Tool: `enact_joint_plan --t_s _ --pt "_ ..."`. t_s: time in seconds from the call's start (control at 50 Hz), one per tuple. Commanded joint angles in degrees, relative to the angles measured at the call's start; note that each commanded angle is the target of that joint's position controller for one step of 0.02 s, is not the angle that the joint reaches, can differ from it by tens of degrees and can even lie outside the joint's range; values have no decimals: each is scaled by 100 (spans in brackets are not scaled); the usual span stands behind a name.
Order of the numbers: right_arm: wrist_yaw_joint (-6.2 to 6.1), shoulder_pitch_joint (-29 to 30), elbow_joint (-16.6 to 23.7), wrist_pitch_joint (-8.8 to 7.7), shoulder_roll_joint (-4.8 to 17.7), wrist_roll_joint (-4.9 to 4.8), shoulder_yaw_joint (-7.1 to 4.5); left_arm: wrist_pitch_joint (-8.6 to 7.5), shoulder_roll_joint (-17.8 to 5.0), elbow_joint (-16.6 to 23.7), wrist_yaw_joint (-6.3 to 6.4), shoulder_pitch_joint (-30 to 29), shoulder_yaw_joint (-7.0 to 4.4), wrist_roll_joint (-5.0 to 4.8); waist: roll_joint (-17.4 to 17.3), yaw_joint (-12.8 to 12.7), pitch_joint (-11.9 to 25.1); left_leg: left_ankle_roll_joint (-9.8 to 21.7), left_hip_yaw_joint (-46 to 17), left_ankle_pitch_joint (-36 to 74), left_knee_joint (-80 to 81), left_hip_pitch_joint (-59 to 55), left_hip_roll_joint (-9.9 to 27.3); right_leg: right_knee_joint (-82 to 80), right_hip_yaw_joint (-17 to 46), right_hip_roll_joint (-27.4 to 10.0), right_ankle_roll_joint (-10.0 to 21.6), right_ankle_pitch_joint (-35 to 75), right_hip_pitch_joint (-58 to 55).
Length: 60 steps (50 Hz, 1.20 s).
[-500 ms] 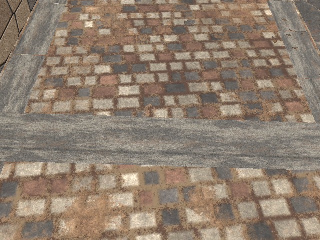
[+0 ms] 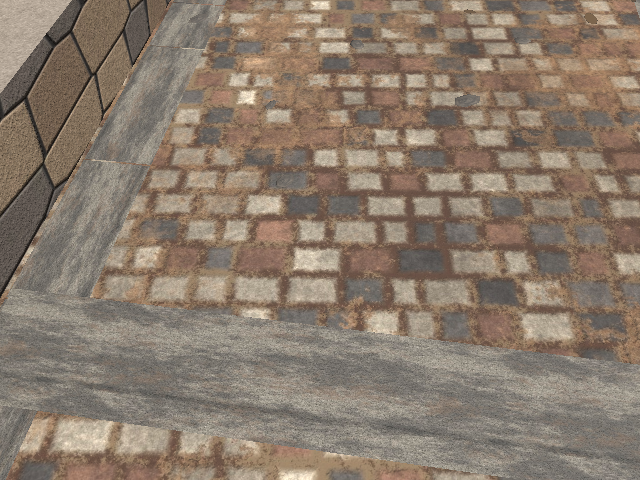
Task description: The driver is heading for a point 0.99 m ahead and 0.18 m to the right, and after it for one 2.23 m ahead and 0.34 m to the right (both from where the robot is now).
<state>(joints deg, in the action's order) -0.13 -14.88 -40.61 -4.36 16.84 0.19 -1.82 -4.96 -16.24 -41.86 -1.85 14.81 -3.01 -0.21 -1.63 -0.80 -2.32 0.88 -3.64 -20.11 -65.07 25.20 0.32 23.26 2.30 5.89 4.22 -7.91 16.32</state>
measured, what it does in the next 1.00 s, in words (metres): walks ahead, turning right: left foot, then right foot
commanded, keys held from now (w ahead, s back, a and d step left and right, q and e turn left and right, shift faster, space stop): w+e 0.44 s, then e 0.30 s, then q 0.26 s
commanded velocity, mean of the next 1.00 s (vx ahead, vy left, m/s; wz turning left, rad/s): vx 0.33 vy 0.00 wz -0.39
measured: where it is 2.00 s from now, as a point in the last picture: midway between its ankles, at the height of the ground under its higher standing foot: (363, 472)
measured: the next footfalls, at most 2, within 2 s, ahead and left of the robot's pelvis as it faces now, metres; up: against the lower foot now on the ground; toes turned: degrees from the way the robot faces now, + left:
left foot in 0.30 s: +0.33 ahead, +0.13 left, +0.00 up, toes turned -14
right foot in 0.74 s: +0.47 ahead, -0.17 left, +0.00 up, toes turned -27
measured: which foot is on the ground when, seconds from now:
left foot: up 0.00-0.28, down 0.30-0.76, up 0.78-1.00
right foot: down 0.00-0.30, up 0.32-0.72, down 0.74-1.00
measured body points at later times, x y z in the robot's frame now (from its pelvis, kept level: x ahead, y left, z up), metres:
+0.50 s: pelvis +0.26 +0.04 +0.00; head +0.29 +0.04 +0.45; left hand +0.46 +0.28 -0.10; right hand +0.29 -0.26 -0.09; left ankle +0.29 +0.14 -0.74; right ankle +0.24 -0.10 -0.66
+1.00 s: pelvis +0.40 -0.04 -0.01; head +0.43 -0.07 +0.44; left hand +0.67 +0.09 -0.10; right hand +0.38 -0.34 -0.13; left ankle +0.49 +0.10 -0.70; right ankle +0.43 -0.15 -0.74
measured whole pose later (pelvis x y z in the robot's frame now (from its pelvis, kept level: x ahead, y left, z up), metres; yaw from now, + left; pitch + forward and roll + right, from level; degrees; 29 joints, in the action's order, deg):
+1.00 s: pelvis +0.40 -0.04 -0.01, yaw -25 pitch +0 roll -1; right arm -1.6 -10.8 -45.9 1.4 16.8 -0.4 -1.9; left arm -0.8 -12.7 -38.8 -0.6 5.8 -1.2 2.0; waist -2.1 0.6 -3.6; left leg -4.6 -2.1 -23.0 -49.9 26.0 5.2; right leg 26.8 -3.0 3.0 4.3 -7.3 20.1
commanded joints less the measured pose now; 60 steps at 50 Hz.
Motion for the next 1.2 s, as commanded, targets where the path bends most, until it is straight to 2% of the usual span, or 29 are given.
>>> enact_joint_plan --t_s 0.02,0.1,0.18,0.26,0.28,0.3,0.32,0.34,0.36,0.38,0.42,0.48,0.52,0.62,0.7,0.74,0.76,0.78,0.8,0.82,0.84,0.86,0.9,0.94,1.02,1.06,1.16,1.18,1.2 --pt "10 -14 468 -146 489 92 -129 -50 -685 367 79 -34 -163 -46 589 143 323 -191 -124 111 781 950 379 -1158 2010 -1496 1192 837 -863" --pt "30 871 694 -170 248 88 5 25 -1001 241 204 205 -271 -111 569 -122 130 -403 43 1422 2460 407 184 -1221 1482 -1211 991 780 -147" --pt "86 1452 824 -230 378 -26 -44 142 -1025 106 254 639 -289 -171 595 -317 166 -440 -78 2232 3339 -181 -89 -927 1712 -1211 762 279 -158" --pt "69 1111 771 -287 647 -78 -221 229 -925 114 268 599 -285 -161 764 36 280 -134 -129 1708 3916 -1017 -57 -204 2174 -1249 472 -6 -437" --pt "30 651 683 -298 775 -46 -302 229 -754 146 257 580 -229 -128 730 281 531 34 -151 1562 4063 -1756 100 348 2019 -1015 309 113 -266" --pt "-27 -175 613 -298 1081 35 -400 204 -390 257 230 545 -100 -45 169 649 1226 412 -998 1135 4040 -3017 1026 1863 1566 -678 94 -502 321" --pt "-23 -631 456 -194 1531 87 -511 147 -20 416 239 1264 23 -154 -1427 398 1893 1293 -3297 173 4433 -4512 2292 3589 741 23 -234 -2570 2012" --pt "29 -654 382 -152 1170 -13 -472 146 -565 362 265 1293 -69 -266 -1337 440 1593 1426 -4186 -1157 4778 -4304 2468 4524 692 -440 -327 -2550 2870" --pt "25 -422 430 -146 769 -34 -370 182 -896 366 276 771 -168 -245 -720 557 892 1190 -3376 -1080 4874 -3708 2162 4828 706 -646 -370 -1997 3032" --pt "29 -145 434 -135 611 1 -310 217 -889 408 281 469 -188 -171 -391 479 512 1029 -2550 -292 4936 -3124 1885 4796 566 -808 -420 -1569 2890" --pt "30 154 354 -132 400 71 -241 260 -725 509 227 240 -203 -120 -484 267 131 905 -1537 788 5202 -2341 1481 4447 511 -1073 -465 -1102 2576" --pt "23 280 224 -191 488 47 -292 354 -428 656 180 56 -150 -109 -463 138 -41 991 -613 2627 5392 -1874 1377 3998 287 -1108 -592 -895 2343" --pt "-11 363 127 -168 695 28 -363 371 -332 780 163 -99 -110 -44 -371 85 16 1036 -85 3931 5287 -1863 1390 3382 156 -1101 -697 -588 2263" --pt "-119 344 -72 1 959 -72 -416 346 -306 966 -60 -691 -77 -51 -320 261 262 793 819 4144 5049 -1907 1220 1672 -226 -920 -536 849 1358" --pt "-149 374 -125 92 1198 -255 -509 408 -678 1142 -165 -670 -254 -9 -352 61 456 591 929 4654 4116 -2297 1404 1081 -411 -668 -158 192 829" --pt "-148 243 -117 124 985 -238 -446 420 -1100 904 -61 322 -486 12 85 -428 973 214 1241 4266 2290 -1802 921 326 -455 -344 216 1106 -726" --pt "-96 -187 -5 112 529 103 -266 450 -1589 992 100 527 -549 37 1455 -258 1483 -149 1300 581 424 -221 436 565 1313 -1756 777 3893 -2286" --pt "-4 -681 22 106 465 126 -128 422 -1679 1309 118 65 -444 150 1891 58 2540 -369 450 -2277 -1147 981 -297 296 3567 -3169 2087 4051 -3184" --pt "42 -355 -176 173 1035 -35 -274 430 -1050 1347 82 -50 -292 113 760 -321 2586 -370 -130 -1749 -1296 930 113 69 2834 -2843 1828 3304 -2658" --pt "45 -29 -106 240 945 -162 -247 394 -725 1225 63 -277 -152 86 628 -197 1926 -325 -37 -1444 -969 1048 348 64 2051 -2517 1486 2842 -2124" --pt "-15 37 -180 314 722 -129 -198 372 -492 1096 47 -465 -71 44 275 -36 1500 -369 -44 -1238 -366 908 562 -48 1609 -2173 1162 2259 -1495" --pt "-79 65 -216 400 712 -81 -200 364 -405 1020 52 -704 -26 61 427 98 1228 -438 -49 -980 103 495 659 -215 1295 -1990 1006 1909 -830" --pt "-120 -322 -408 526 596 -67 -184 333 -504 871 74 -1009 -55 221 780 350 1018 -582 153 -514 575 -491 525 -530 673 -1728 963 1804 201" --pt "-164 -311 -462 553 476 -41 -135 289 -472 738 117 -1131 -61 262 815 315 943 -617 167 -274 1304 -797 513 -616 397 -1694 951 1498 312" --pt "-197 200 -242 614 700 -81 -201 407 -804 518 267 -1030 -183 185 810 44 705 -489 268 -150 1580 -517 466 -806 653 -2062 1058 94 35" --pt "-191 322 -156 639 683 -86 -224 473 -798 436 324 -1016 -201 137 791 4 537 -415 300 -318 1575 -303 470 -835 737 -2203 1056 -171 -124" --pt "-43 -88 -238 630 468 -72 -238 605 -769 305 396 -1211 -245 -31 732 304 628 -92 711 232 2949 -951 203 -188 247 -2136 746 696 -412" --pt "-10 -218 -260 621 569 -30 -273 631 -720 224 407 -1096 -258 -107 599 367 566 97 568 793 3621 -1217 172 189 16 -1940 442 519 -287" --pt "-35 -262 -193 606 1018 10 -383 643 -510 188 411 -859 -236 -72 -383 221 489 467 -631 1807 4448 -1531 876 1336 -580 -1410 -111 -208 244"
